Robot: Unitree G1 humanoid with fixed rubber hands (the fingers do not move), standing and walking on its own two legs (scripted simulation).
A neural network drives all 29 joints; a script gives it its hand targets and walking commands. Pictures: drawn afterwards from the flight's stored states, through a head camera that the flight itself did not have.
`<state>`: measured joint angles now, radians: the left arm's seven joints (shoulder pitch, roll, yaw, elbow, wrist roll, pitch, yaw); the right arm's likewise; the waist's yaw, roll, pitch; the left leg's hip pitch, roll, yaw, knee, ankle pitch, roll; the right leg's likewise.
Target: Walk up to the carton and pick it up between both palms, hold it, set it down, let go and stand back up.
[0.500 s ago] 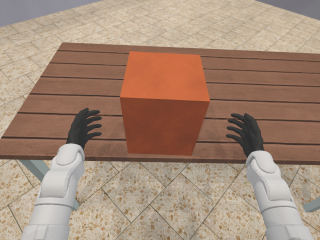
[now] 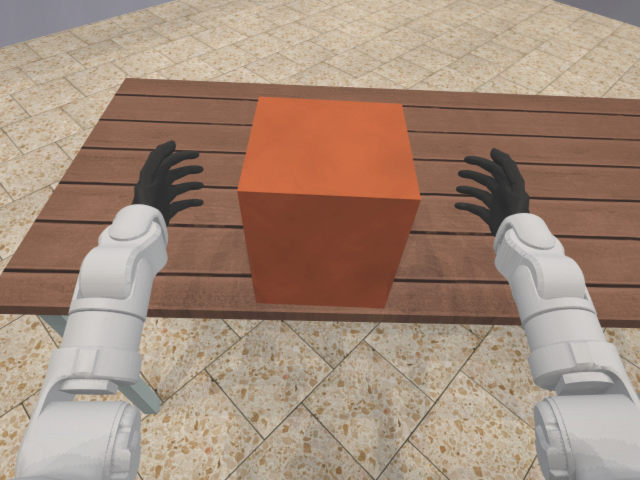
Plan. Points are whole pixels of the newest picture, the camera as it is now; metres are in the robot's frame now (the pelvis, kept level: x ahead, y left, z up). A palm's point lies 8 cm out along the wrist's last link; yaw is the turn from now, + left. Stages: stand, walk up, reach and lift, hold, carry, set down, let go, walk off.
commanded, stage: reach and lift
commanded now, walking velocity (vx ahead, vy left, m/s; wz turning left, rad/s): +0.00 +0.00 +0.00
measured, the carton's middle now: (325, 208) +0.48 +0.01 +0.04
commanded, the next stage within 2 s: none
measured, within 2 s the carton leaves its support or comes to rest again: neither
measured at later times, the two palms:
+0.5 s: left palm (151, 140) +0.43 +0.22 +0.19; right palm (506, 148) +0.45 -0.20 +0.19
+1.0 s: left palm (160, 145) +0.45 +0.23 +0.17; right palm (487, 152) +0.47 -0.18 +0.18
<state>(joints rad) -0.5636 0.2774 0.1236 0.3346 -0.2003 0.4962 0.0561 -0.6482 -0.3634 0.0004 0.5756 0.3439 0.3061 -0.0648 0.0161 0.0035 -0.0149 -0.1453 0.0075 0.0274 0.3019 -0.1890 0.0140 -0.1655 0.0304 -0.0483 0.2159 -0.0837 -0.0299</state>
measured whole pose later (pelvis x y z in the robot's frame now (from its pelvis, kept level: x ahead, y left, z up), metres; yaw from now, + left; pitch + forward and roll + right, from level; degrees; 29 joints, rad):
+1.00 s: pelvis +0.00 +0.00 +0.00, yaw +2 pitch +13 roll -1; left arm -1.14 0.36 -0.03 1.27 -0.29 0.09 0.02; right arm -1.18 -0.37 0.10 1.28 0.34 0.15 -0.03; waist 0.00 0.01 -0.17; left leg -0.38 -0.01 0.00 0.32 -0.16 0.02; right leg -0.38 0.01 -0.08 0.22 -0.06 -0.02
